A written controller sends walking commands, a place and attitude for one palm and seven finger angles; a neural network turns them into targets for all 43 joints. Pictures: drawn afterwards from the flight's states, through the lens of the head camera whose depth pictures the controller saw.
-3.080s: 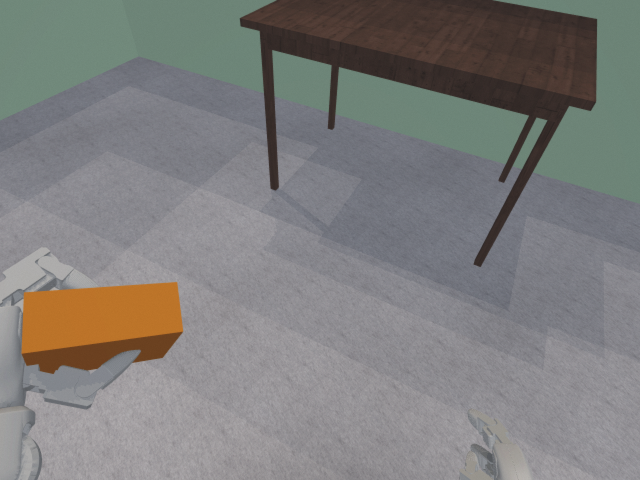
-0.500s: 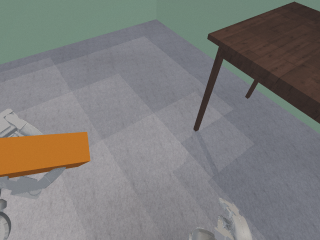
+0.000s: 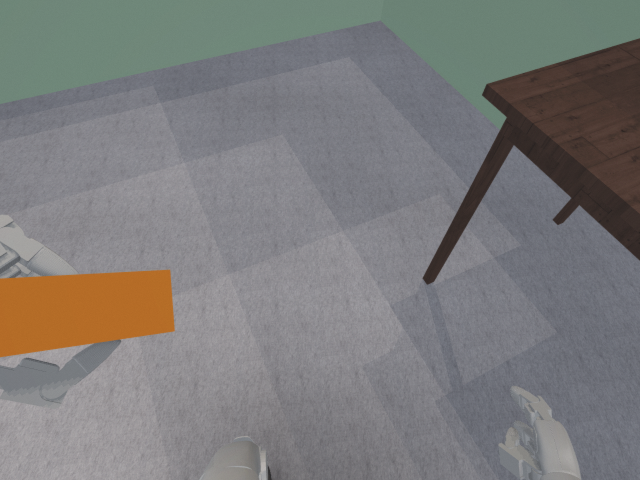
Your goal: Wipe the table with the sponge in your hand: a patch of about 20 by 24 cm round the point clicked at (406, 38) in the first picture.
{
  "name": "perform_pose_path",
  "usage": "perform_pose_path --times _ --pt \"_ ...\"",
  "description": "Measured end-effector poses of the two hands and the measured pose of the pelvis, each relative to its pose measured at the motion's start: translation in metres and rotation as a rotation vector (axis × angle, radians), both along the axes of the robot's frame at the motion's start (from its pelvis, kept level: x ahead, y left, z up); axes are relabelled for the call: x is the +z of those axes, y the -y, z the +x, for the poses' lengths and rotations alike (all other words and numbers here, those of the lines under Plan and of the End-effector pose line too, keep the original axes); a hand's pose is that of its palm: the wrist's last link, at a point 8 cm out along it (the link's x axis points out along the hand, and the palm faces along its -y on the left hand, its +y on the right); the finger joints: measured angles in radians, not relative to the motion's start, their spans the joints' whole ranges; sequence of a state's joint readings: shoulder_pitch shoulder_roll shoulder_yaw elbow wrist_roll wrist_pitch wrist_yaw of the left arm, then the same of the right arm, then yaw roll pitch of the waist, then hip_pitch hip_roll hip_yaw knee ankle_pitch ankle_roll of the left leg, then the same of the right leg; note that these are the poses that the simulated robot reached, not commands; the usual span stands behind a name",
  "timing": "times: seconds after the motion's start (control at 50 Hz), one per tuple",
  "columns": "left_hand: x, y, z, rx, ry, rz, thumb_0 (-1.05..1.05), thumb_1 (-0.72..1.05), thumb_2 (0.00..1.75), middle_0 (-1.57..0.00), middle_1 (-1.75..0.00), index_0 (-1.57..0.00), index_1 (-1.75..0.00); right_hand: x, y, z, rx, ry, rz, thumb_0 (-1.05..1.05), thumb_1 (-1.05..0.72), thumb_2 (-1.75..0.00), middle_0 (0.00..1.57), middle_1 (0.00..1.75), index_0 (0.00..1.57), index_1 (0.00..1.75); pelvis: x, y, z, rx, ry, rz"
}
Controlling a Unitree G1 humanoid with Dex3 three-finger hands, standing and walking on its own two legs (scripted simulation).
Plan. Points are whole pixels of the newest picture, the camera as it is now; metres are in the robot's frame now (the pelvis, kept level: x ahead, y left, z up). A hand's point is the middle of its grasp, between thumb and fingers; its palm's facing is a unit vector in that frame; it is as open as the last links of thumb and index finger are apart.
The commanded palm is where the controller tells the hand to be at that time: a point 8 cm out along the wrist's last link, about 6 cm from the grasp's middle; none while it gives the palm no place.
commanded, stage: turn to face it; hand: left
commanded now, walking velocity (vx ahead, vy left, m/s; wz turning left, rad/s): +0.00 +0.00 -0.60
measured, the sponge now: (104, 311) +0.23 +0.20 +0.17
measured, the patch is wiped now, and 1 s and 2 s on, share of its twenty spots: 0.00 0.00 0.00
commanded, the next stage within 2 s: none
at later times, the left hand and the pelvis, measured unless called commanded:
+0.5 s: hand (158, 257) +0.28 +0.16 +0.17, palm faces +0.23 -0.81 -0.53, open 9.0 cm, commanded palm +0.23 +0.21 +0.18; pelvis +0.01 -0.03 -0.01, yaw -13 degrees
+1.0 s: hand (281, 328) +0.22 +0.05 +0.19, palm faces +0.04 -0.90 -0.43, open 9.0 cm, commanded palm +0.19 +0.10 +0.18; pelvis -0.08 -0.07 +0.01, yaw -28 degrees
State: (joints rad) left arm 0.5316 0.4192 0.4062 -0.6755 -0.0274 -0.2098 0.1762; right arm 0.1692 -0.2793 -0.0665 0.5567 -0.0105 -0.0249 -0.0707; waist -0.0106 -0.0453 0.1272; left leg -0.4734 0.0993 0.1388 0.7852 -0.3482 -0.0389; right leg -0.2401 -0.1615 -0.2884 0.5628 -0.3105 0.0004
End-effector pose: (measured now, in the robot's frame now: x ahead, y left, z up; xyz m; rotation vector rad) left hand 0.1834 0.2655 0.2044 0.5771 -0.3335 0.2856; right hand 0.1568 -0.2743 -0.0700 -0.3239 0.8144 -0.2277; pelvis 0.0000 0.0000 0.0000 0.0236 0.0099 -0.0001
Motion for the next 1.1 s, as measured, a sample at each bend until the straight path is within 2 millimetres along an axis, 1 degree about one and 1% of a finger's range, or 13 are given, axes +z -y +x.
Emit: perform_pose_path --times 0.08,0.18,0.26,0.32,0.36,0.42,0.56,0.64,0.74,0.82,0.88,1.0,1.1 --pt "-0.003 -0.026 0.011 0.025 0.073 -0.003 -0.01 -0.42 1.04 -0.85 -1.39 -0.86 -1.39 -0.003 -0.024 0.025 -0.015 0.048 0.004 0.01 -0.91 -0.90 0.20 0.29 0.20 0.30 -0.012 -0.018 0.019 -0.024 0.008 -0.019" --pt "-0.015 -0.045 0.034 0.064 0.074 -0.081 -0.01 -0.42 1.04 -0.85 -1.39 -0.86 -1.38 -0.002 -0.075 0.043 0.042 0.081 0.121 0.01 -0.91 -0.90 0.20 0.29 0.20 0.30 -0.006 -0.021 0.028 -0.049 0.019 -0.041" --pt "-0.012 -0.027 0.046 0.017 0.057 -0.131 -0.01 -0.42 1.04 -0.86 -1.39 -0.86 -1.38 0.003 -0.102 0.045 0.095 0.118 0.219 0.01 -0.90 -0.90 0.21 0.30 0.20 0.30 0.001 -0.020 0.029 -0.089 0.022 -0.059" --pt "-0.003 -0.003 0.050 -0.061 0.053 -0.113 -0.01 -0.42 1.04 -0.86 -1.39 -0.86 -1.38 0.002 -0.106 0.040 0.101 0.141 0.265 0.01 -0.90 -0.90 0.21 0.30 0.21 0.30 0.003 -0.015 0.027 -0.121 0.021 -0.060" --pt "0.002 0.011 0.054 -0.100 0.041 -0.079 -0.01 -0.42 1.04 -0.86 -1.39 -0.86 -1.38 -0.001 -0.099 0.034 0.086 0.145 0.286 0.01 -0.90 -0.90 0.21 0.30 0.21 0.30 0.003 -0.009 0.025 -0.142 0.018 -0.055" --pt "0.003 0.030 0.059 -0.121 0.001 -0.021 -0.01 -0.42 1.04 -0.86 -1.39 -0.86 -1.38 -0.011 -0.078 0.020 0.039 0.138 0.305 0.01 -0.90 -0.90 0.21 0.30 0.21 0.30 0.001 0.004 0.021 -0.178 0.012 -0.043" --pt "-0.017 0.088 0.066 -0.138 -0.102 0.023 -0.01 -0.42 1.04 -0.86 -1.39 -0.86 -1.38 -0.047 0.010 -0.034 -0.119 0.069 0.265 0.01 -0.90 -0.90 0.21 0.30 0.21 0.30 -0.013 0.041 0.004 -0.242 0.025 -0.012" --pt "-0.020 0.120 0.062 -0.207 -0.148 0.008 -0.01 -0.42 1.04 -0.86 -1.39 -0.86 -1.38 -0.041 0.056 -0.076 -0.235 0.022 0.201 0.01 -0.90 -0.90 0.21 0.30 0.20 0.30 -0.007 0.053 -0.011 -0.301 0.023 0.025" --pt "-0.004 0.146 0.051 -0.301 -0.100 0.048 -0.01 -0.42 1.04 -0.86 -1.39 -0.86 -1.38 -0.031 0.090 -0.123 -0.346 0.018 0.151 0.01 -0.91 -0.90 0.20 0.29 0.20 0.30 -0.003 0.065 -0.028 -0.349 0.021 0.032" --pt "0.013 0.154 0.038 -0.334 -0.021 0.056 -0.01 -0.42 1.04 -0.86 -1.39 -0.86 -1.38 -0.026 0.101 -0.155 -0.398 0.031 0.147 0.01 -0.91 -0.90 0.20 0.29 0.20 0.30 -0.002 0.070 -0.043 -0.394 0.022 0.034" --pt "0.016 0.157 0.028 -0.336 0.006 0.029 -0.01 -0.42 1.04 -0.86 -1.39 -0.86 -1.38 -0.025 0.102 -0.176 -0.422 0.040 0.161 0.01 -0.91 -0.90 0.20 0.29 0.20 0.30 0.000 0.072 -0.054 -0.427 0.020 0.040" --pt "0.003 0.166 0.010 -0.350 -0.016 -0.062 -0.01 -0.42 1.04 -0.86 -1.39 -0.86 -1.38 -0.020 0.089 -0.214 -0.446 0.041 0.187 0.01 -0.91 -0.90 0.20 0.29 0.20 0.30 0.005 0.072 -0.080 -0.492 0.011 0.058" --pt "-0.012 0.190 -0.002 -0.465 -0.011 -0.070 -0.01 -0.42 1.04 -0.86 -1.39 -0.86 -1.38 -0.018 0.081 -0.248 -0.453 0.061 0.157 0.01 -0.90 -0.90 0.20 0.30 0.20 0.30 -0.005 0.068 -0.118 -0.563 0.016 0.038"
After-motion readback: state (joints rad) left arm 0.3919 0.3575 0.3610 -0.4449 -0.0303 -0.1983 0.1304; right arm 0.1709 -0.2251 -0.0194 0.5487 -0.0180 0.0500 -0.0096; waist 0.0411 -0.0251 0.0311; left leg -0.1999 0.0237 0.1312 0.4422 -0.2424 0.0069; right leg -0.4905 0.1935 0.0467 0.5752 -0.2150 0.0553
